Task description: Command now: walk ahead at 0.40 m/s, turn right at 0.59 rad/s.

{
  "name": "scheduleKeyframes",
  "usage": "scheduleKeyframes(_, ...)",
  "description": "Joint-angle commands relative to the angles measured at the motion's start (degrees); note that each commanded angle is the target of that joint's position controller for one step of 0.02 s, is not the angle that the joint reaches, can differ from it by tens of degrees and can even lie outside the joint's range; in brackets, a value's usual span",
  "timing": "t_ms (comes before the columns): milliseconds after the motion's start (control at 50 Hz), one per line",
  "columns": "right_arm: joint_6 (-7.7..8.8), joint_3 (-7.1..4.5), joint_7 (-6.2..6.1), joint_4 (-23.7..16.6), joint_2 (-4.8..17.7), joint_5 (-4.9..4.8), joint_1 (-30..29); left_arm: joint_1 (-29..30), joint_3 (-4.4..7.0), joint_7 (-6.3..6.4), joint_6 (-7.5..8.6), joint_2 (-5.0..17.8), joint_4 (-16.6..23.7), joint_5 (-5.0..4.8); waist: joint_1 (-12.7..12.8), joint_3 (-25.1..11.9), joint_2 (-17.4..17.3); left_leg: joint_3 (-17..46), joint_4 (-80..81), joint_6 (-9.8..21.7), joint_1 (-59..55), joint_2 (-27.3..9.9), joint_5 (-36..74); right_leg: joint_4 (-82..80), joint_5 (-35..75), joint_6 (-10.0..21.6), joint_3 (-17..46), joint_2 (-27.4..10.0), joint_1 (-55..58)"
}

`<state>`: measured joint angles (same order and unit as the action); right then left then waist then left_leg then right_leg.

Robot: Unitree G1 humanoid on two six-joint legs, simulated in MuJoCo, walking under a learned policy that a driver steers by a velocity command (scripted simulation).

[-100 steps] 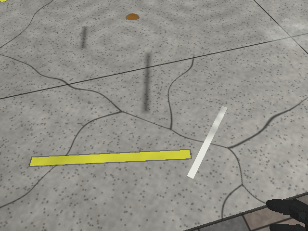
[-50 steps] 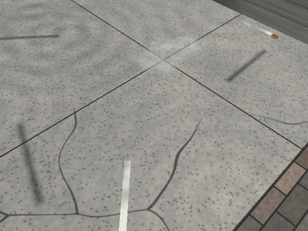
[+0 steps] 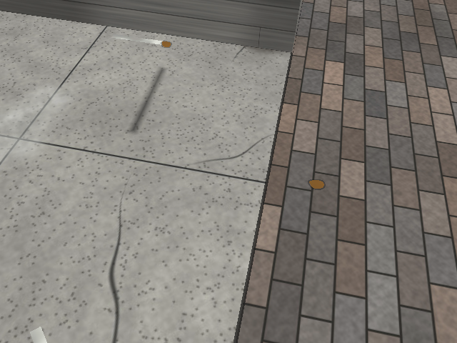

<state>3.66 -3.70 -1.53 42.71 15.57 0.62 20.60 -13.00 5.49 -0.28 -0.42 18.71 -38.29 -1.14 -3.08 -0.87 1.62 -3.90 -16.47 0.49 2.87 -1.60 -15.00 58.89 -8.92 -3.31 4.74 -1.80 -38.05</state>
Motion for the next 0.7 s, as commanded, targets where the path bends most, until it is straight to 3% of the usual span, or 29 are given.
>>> scheduleKeyframes(20, 0.87, -2.80, 0.24, -3.3, 10.9, -0.37, -1.2, 10.7, -0.60, -1.09, 1.80, 1.4, 7.5, -0.10, -2.2, 6.2, -9.1, 7.1, 9.6, 8.7, -1.4, -13.6, 0.5, -8.4, 3.0, -0.4, -2.1, -1.9, -7.2)
scheduleKeyframes(80, 0.72, -3.34, 0.64, -2.3, 12.3, -1.31, -0.4, 12.9, -1.35, -2.25, 1.99, 0.5, 8.5, -0.29, -2.6, 7.4, -8.6, 2.8, 9.2, 8.2, -0.1, -14.6, 3.1, -15.7, 1.7, 1.4, -5.0, -2.5, -1.7)
scheduleKeyframes(140, 0.19, -3.86, 1.14, -1.3, 13.4, -2.52, 0.0, 13.1, -1.21, -2.99, 1.85, 1.5, 9.2, -0.41, -1.6, 7.5, -8.5, 0.5, 6.6, 7.4, -1.5, -16.2, 8.7, -20.6, -3.1, 4.8, -7.5, -1.4, 3.6)
scheduleKeyframes(160, -0.10, -4.05, 1.17, -1.3, 14.2, -2.77, -0.6, 11.2, -0.70, -3.05, 1.78, 2.5, 9.0, -0.24, 0.2, 6.0, -9.0, -0.9, 2.8, 6.8, -1.7, -16.4, 18.9, -22.1, -5.1, 6.3, -9.1, 0.3, 8.0)
scheduleKeyframes(180, -0.43, -4.03, 1.10, -1.3, 14.5, -3.02, -1.7, 5.7, 0.40, -2.96, 1.70, 4.2, 7.7, -0.13, 4.0, 2.2, -8.4, -4.0, -5.8, 5.4, -0.8, -15.3, 32.2, -25.4, -3.8, 8.0, -11.0, 3.0, 17.0)
scheduleKeyframes(200, -0.48, -3.29, 0.94, -1.3, 12.7, -2.92, -0.4, -4.0, 2.51, -2.39, 1.39, 7.8, 4.6, -0.33, 8.4, -4.4, -5.9, -7.6, -19.6, 3.4, 3.6, -12.3, 40.1, -27.5, -2.0, 10.1, -11.6, 6.2, 32.1)
scheduleKeyframes(220, -0.15, -1.79, 0.82, -2.9, 9.4, -0.98, 0.3, -14.7, 4.25, -1.29, 0.85, 12.3, 2.7, -1.07, 12.7, -10.9, 1.6, -8.0, -39.0, 0.4, 18.9, -9.9, 20.8, -28.5, -5.6, 13.8, 2.3, -2.0, 50.4)
scheduleKeyframes(240, 1.53, 0.56, 1.08, -7.7, 2.7, 0.74, 2.0, -12.9, 4.38, -1.14, 1.76, 18.8, 3.7, -1.31, 6.6, -17.1, 17.3, -0.2, -57.3, -2.8, 40.3, 1.6, -19.5, -38.3, -22.3, 24.6, 38.4, -16.3, 61.3)
scheduleKeyframes(260, 3.16, -0.79, 1.29, -7.6, 9.2, -1.84, -4.9, -13.0, 2.63, -1.49, 3.03, 12.4, 4.6, -0.72, 11.2, -16.6, 7.8, 9.0, -62.0, -1.7, 45.7, 0.1, -16.3, -44.7, -24.6, 23.6, 41.3, -17.5, 59.5)
scheduleKeyframes(280, 4.04, -1.33, 1.56, -8.9, 11.1, -3.24, -8.1, -11.1, 1.49, -1.60, 3.83, 9.6, 3.5, -0.15, 10.1, -9.0, 6.6, 8.1, -60.7, 0.0, 48.7, -2.2, -10.2, -44.4, -18.2, 21.6, 33.1, -16.2, 53.8)
scheduleKeyframes(300, 4.47, -1.03, 1.22, -8.2, 10.4, -2.12, -7.9, -7.7, 0.89, -1.60, 4.10, 8.1, 3.8, -0.07, 7.7, -5.7, 2.3, 8.0, -56.4, 0.6, 45.5, -4.5, -5.4, -43.7, -11.6, 20.0, 26.6, -13.6, 46.4)
scheduleKeyframes(320, 4.49, -1.23, 1.06, -7.7, 10.2, -0.57, -7.6, -3.8, 0.36, -1.44, 3.95, 6.7, 4.4, 0.14, 5.4, -2.8, 1.3, 8.2, -51.8, 0.1, 41.9, -5.9, -2.1, -44.1, -5.9, 19.0, 21.4, -11.0, 39.7)
scheduleKeyframes(340, 4.01, -1.37, 1.33, -7.3, 10.0, -0.27, -6.6, -1.4, -0.07, -1.15, 3.94, 6.0, 5.1, 0.95, 3.4, -1.8, 2.8, 8.6, -50.0, -0.2, 38.3, -6.7, 0.4, -45.5, -2.2, 18.7, 18.6, -9.2, 35.0)
scheduleKeyframes(380, 2.92, -1.24, 1.74, -6.6, 9.1, 0.24, -5.8, 0.0, -0.16, -0.58, 4.33, 5.8, 4.6, 1.02, 1.9, -0.7, 2.6, 7.3, -47.1, -1.8, 35.9, -6.0, 2.6, -47.1, 5.5, 19.5, 15.5, -7.8, 30.4)
scheduleKeyframes(420, 2.18, -0.90, 1.70, -7.3, 8.1, 0.66, -8.3, -1.3, -0.06, 0.07, 4.63, 6.5, 3.2, 0.66, 2.0, 1.2, 1.5, 6.4, -41.5, -3.5, 36.5, -4.8, 7.0, -47.8, 10.8, 19.4, 12.2, -6.4, 27.4)
scheduleKeyframes(480, 2.43, 0.14, 1.90, -9.5, 5.7, 0.51, -16.4, -4.3, 0.11, 0.84, 4.42, 7.1, 0.8, 0.14, 4.6, 3.1, 1.9, 5.7, -26.7, -4.3, 34.4, -2.0, 17.5, -46.9, 11.7, 16.9, 9.0, -3.3, 25.3)
scheduleKeyframes(520, 2.87, 0.61, 2.54, -10.8, 4.8, -0.07, -21.5, -6.9, 0.33, 1.18, 4.23, 7.7, -0.6, -0.29, 6.7, 3.6, 2.2, 5.2, -19.1, -4.1, 31.1, 0.1, 21.9, -46.6, 9.0, 15.8, 9.5, -3.0, 24.8)
scheduleKeyframes(560, 3.34, 0.48, 3.19, -11.7, 5.4, -0.69, -24.6, -9.3, 0.46, 1.39, 4.09, 7.9, -2.0, -0.72, 7.6, 4.0, 2.2, 6.3, -14.8, -3.3, 29.2, 1.1, 23.6, -45.5, 7.2, 15.4, 12.1, -4.2, 26.5)
scheduleKeyframes(620, 3.73, -0.31, 3.63, -11.9, 7.4, -0.85, -24.4, -10.1, 0.60, 1.94, 3.41, 7.7, -3.2, -0.77, 6.4, 3.7, 3.5, 8.5, -11.2, -1.3, 27.9, 1.2, 20.2, -40.8, 8.9, 14.0, 16.3, -6.7, 32.9)
scheduleKeyframes(660, 3.89, -0.99, 3.34, -11.2, 8.5, -0.75, -20.5, -9.6, 0.94, 2.01, 2.65, 7.8, -3.4, -0.47, 4.5, 2.1, 5.0, 7.6, -11.1, 0.5, 23.1, 1.7, 13.7, -36.3, 17.0, 12.9, 17.7, -7.2, 35.5)
scheduleKeyframes(680, 4.06, -1.87, 2.88, -10.0, 9.9, -0.56, -14.7, -8.7, 0.67, 1.78, 2.44, 7.0, -3.0, -0.27, 1.4, -1.6, 4.8, 5.9, -9.3, 2.1, 14.4, 2.4, 13.8, -30.2, 24.1, 11.5, 16.5, -4.8, 35.0)
scheduleKeyframes(700, 4.14, -2.55, 2.42, -9.2, 11.8, 0.16, -6.3, -7.4, -0.23, 1.36, 2.36, 5.0, -1.6, 0.45, -2.9, -9.9, 3.4, 9.9, -11.8, 5.3, -1.5, -3.0, 14.2, -17.8, 20.8, 9.8, 14.8, -1.7, 29.1)
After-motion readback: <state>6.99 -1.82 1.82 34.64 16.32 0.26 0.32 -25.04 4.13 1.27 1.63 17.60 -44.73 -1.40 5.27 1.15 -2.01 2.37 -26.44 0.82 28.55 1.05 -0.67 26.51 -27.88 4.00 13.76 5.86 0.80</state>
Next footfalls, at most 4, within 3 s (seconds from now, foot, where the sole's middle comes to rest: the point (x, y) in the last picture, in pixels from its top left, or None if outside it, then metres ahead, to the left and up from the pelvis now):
0.20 right None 0.21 -0.18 -0.78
0.70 left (252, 319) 0.59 -0.10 -0.78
1.22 right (366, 290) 0.67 -0.47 -0.78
1.68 left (364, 204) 1.02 -0.56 -0.78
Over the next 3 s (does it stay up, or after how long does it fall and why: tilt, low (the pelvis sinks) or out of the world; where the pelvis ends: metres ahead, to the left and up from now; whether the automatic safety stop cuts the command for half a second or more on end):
stays up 1.02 -1.03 -0.01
